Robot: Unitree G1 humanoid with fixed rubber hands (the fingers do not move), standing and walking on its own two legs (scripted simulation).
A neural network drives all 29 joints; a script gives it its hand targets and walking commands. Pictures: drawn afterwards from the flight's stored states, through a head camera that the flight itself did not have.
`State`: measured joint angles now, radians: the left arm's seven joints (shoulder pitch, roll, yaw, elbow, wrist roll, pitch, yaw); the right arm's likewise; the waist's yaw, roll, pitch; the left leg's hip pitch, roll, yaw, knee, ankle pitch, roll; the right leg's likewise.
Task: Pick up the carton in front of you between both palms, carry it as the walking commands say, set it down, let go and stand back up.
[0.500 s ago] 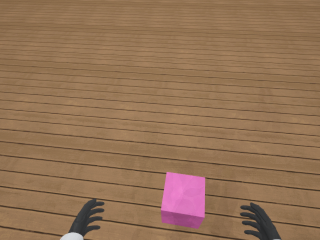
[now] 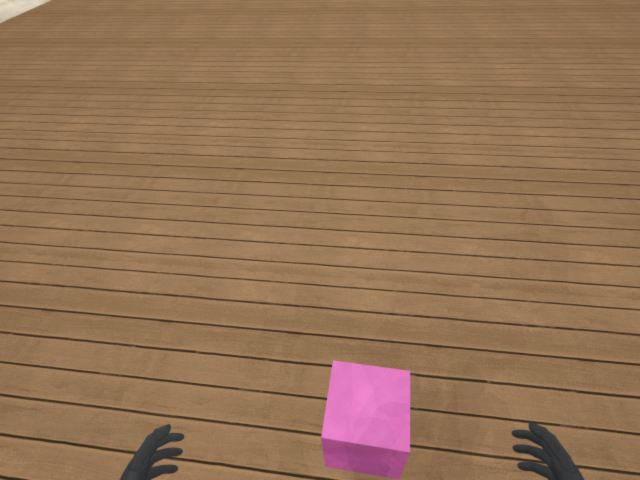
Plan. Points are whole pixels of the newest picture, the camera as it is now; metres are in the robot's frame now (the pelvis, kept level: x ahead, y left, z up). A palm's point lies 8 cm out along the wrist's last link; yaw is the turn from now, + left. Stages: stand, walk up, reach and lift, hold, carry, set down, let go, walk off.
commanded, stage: stand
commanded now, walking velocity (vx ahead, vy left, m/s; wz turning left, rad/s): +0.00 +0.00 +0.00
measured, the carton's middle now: (366, 420) +0.43 -0.06 -0.64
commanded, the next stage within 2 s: none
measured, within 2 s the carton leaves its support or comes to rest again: neither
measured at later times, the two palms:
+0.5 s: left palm out of the picture +0.10 +0.26 -0.08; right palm out of the picture +0.11 -0.30 -0.10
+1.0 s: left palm out of the picture +0.07 +0.27 -0.09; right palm out of the picture +0.07 -0.31 -0.11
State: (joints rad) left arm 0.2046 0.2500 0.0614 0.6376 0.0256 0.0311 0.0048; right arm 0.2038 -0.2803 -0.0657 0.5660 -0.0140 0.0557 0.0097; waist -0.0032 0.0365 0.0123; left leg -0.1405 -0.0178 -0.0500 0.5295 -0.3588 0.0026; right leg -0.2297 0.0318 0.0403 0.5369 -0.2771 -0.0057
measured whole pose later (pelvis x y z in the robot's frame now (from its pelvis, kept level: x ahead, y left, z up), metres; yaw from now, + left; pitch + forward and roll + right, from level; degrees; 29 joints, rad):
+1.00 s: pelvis -0.02 -0.02 +0.01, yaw +1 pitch -3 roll +0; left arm 0.17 0.31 0.05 0.90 0.01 -0.01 0.02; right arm 0.23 -0.34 -0.03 0.87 -0.01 -0.02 -0.04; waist 0.01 0.03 0.04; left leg -0.11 0.00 -0.08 0.44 -0.28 -0.03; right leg -0.19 0.04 0.01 0.46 -0.21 -0.04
